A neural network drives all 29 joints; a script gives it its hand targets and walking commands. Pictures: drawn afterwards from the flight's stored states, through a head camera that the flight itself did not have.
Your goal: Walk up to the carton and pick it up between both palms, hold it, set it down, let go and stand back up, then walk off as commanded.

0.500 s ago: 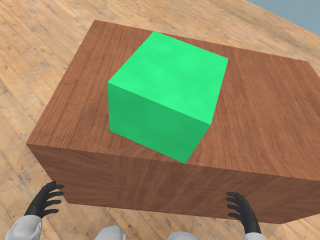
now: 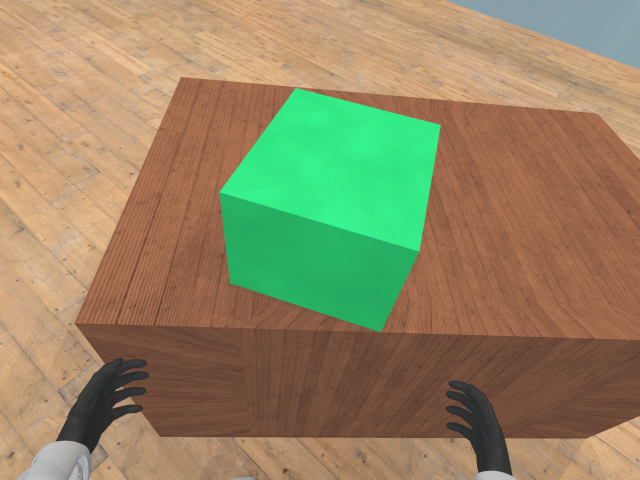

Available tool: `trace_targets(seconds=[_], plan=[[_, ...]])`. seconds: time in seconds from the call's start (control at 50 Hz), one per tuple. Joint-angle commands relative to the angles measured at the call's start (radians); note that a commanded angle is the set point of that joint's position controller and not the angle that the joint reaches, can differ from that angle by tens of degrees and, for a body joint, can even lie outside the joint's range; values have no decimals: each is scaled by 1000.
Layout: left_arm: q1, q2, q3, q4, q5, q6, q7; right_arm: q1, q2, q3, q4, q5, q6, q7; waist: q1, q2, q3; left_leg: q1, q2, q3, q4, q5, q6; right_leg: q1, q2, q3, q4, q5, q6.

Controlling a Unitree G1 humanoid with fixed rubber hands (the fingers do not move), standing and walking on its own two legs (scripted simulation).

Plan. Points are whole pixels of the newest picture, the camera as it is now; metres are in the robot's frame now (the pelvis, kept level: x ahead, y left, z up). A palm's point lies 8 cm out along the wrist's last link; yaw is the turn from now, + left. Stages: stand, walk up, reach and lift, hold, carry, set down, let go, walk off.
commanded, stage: reach and lift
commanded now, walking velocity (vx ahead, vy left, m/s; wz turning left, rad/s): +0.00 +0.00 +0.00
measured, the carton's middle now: (336, 203) +0.54 -0.04 +0.00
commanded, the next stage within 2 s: none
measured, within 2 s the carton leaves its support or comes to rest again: neither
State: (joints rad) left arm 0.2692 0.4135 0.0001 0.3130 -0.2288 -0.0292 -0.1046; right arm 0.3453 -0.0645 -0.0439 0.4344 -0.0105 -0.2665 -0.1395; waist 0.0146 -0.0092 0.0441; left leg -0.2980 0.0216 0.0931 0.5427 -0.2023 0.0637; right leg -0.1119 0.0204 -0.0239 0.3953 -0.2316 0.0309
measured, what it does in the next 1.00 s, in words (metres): steps on the spot: right foot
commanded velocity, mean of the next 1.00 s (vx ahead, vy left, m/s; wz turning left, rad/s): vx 0.00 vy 0.00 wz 0.00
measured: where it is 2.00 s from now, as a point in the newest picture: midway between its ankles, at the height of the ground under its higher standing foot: outside the picture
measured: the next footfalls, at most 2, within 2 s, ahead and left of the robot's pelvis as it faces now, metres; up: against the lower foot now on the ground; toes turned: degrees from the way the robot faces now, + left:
right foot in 0.36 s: +0.03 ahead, -0.14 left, +0.00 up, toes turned +0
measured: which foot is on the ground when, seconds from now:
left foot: down 0.00-1.00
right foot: down 0.00-0.28, up 0.30-0.34, down 0.36-1.00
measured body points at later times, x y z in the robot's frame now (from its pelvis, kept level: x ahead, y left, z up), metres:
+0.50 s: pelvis -0.01 +0.03 +0.00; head -0.02 +0.08 +0.44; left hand +0.23 +0.30 +0.01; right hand +0.22 -0.16 +0.03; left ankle +0.07 +0.06 -0.74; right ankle -0.01 -0.14 -0.73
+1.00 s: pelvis +0.00 +0.03 +0.00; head -0.01 +0.08 +0.44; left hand +0.31 +0.28 +0.07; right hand +0.29 -0.16 +0.06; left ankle +0.07 +0.06 -0.74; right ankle -0.01 -0.14 -0.73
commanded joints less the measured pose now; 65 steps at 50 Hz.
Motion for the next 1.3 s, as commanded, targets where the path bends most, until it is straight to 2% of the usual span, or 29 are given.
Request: trace_targets(seconds=[0.0, 0.02, 0.1, 0.16, 0.22, 0.24, 0.26, 0.3, 0.34, 0.42, 0.5, 0.54, 0.66, 0.68, 0.7, 0.76, 0.84, 0.86, 0.88, 0.9, 0.92, 1.02, 1.08, 1.12, 1.14, 1.16, 1.18, 1.2, 1.28], plan=[[-114, 297, 43, -261, -112, -83, -7, -30, 8, 23, -480, 206, 10, -70, 77, 12, -66, 614, -16, -125, -82, -60, -97, -416, -139, 61, -175, -210, -113], [-100, 313, 53, -256, -112, -80, -13, 11, 22, 42, -466, 207, 24, -82, 82, -2, -32, 661, -20, -135, -59, -44, -100, -472, -156, 64, -193, -236, -120], [-154, 340, 47, -294, -112, -60, -16, -10, 21, 78, -495, 235, 92, -103, 90, 67, -10, 684, -4, -164, -36, -101, -108, -561, -181, 69, -187, -298, -141], [-193, 342, 24, -374, -126, -59, -2, -73, -11, 50, -558, 245, 136, -100, 82, 170, -19, 535, 54, -219, -114, -235, -114, -431, -113, 35, -105, -234, -122], [-216, 290, -46, -369, -160, -75, 31, -182, -79, -37, -574, 235, 176, -70, 35, 307, -51, 97, 184, -285, -318, -436, -88, -3, 38, -20, 76, -46, -47], [-215, 272, -57, -374, -171, -84, 34, -189, -90, -50, -587, 240, 181, -67, 25, 303, -72, 71, 200, -288, -324, -389, -83, 45, 37, -13, 83, -24, -35], [-202, 282, -51, -375, -178, -80, 30, -187, -76, -28, -635, 251, 193, -68, 39, 260, -80, 86, 187, -281, -305, -348, -84, 56, 17, 17, 52, -17, -45], [-209, 291, -59, -378, -202, -70, 18, -170, -63, -46, -654, 262, 220, -74, 27, 220, -103, 216, 155, -294, -259, -269, -103, -27, -13, 44, -5, -63, -72], [-205, 284, -38, -316, -182, -55, 5, -148, -64, -46, -594, 261, 249, -83, 28, 177, -75, 260, 143, -287, -252, -293, -106, -50, -24, 44, -28, -70, -74], [-271, 272, -47, -296, -167, 0, 9, -255, -84, -66, -549, 277, 336, -83, 19, 234, -60, 221, 174, -301, -316, -361, -107, -6, -19, 42, -14, -58, -67], [-374, 291, -54, -343, -198, 23, 23, -353, -106, -116, -623, 263, 385, -88, -3, 220, -110, 231, 179, -302, -311, -378, -114, -34, -22, 50, -11, -44, -73], [-438, 326, -40, -361, -223, 31, 31, -413, -101, -127, -655, 259, 413, -92, 4, 201, -126, 213, 178, -287, -307, -385, -110, -34, -25, 54, -7, -47, -78], [-562, 324, -36, -282, -210, 83, 26, -490, -123, -162, -577, 268, 472, -99, -21, 212, -157, 229, 174, -284, -290, -364, -109, -49, -27, 66, 7, -36, -81], [-582, 318, -32, -273, -208, 99, 24, -519, -123, -167, -578, 258, 480, -101, -29, 192, -155, 236, 176, -288, -296, -364, -113, -51, -28, 71, -4, -31, -80], [-582, 319, -21, -261, -200, 115, 21, -531, -131, -167, -577, 273, 483, -99, -18, 197, -146, 243, 168, -278, -295, -342, -115, -49, -30, 71, -12, -26, -80], [-615, 293, -13, -229, -185, 163, 15, -561, -143, -182, -549, 267, 504, -97, -36, 190, -170, 303, 156, -273, -277, -264, -132, -91, -34, 73, -39, -32, -84], [-625, 292, 21, -204, -152, 216, 5, -559, -157, -188, -526, 266, 522, -103, -28, 170, -146, 342, 149, -279, -275, -200, -144, -108, -38, 70, -58, -17, -82], [-652, 288, 13, -214, -156, 230, 4, -579, -180, -207, -521, 258, 529, -98, -43, 168, -172, 369, 158, -296, -276, -169, -156, -136, -38, 71, -61, -26, -80], [-735, 301, 19, -179, -161, 239, 7, -656, -187, -217, -512, 261, 531, -93, -38, 174, -166, 343, 146, -275, -264, -187, -151, -163, -36, 67, -63, -57, -84], [-698, 314, 22, -197, -162, 243, 9, -635, -182, -197, -564, 276, 529, -92, -24, 155, -183, 368, 148, -280, -269, -166, -150, -142, -40, 72, -66, -31, -80], [-786, 321, 23, -206, -160, 241, 12, -682, -199, -223, -534, 259, 529, -91, -39, 176, -181, 352, 145, -273, -263, -181, -149, -160, -33, 64, -59, -49, -83], [-885, 342, 23, -182, -183, 256, 16, -724, -211, -231, -494, 258, 554, -78, -62, 153, -228, 346, 153, -283, -253, -171, -146, -170, -35, 73, -47, -35, -81], [-911, 343, 37, -144, -168, 266, 11, -724, -205, -208, -436, 276, 563, -73, -55, 159, -226, 384, 136, -248, -233, -69, -141, -186, -30, 64, -64, -9, -80], [-949, 338, 57, -103, -149, 290, -1, -748, -223, -221, -388, 269, 575, -72, -72, 154, -225, 383, 129, -237, -224, -21, -137, -195, -27, 64, -71, -4, -85], [-838, 320, 60, -132, -135, 295, 1, -654, -232, -210, -408, 283, 569, -67, -63, 153, -232, 451, 137, -255, -222, 51, -150, -199, -19, 60, -74, 47, -83], [-982, 321, 55, -84, -140, 307, -7, -776, -246, -226, -377, 271, 578, -69, -88, 160, -240, 412, 129, -240, -208, 40, -151, -228, -23, 60, -75, 2, -82], [-982, 322, 60, -53, -134, 311, -9, -772, -245, -230, -346, 262, 582, -66, -90, 157, -223, 391, 130, -251, -214, -2, -149, -226, -22, 59, -73, -8, -87], [-966, 316, 68, -27, -122, 321, -13, -762, -244, -218, -320, 265, 590, -64, -79, 155, -215, 387, 129, -241, -214, 42, -149, -218, -16, 61, -78, 9, -85], [-1061, 336, 74, -46, -116, 319, -15, -828, -272, -232, -355, 272, 583, -62, -98, 159, -295, 386, 118, -230, -196, 93, -141, -192, -13, 60, -70, 58, -83]])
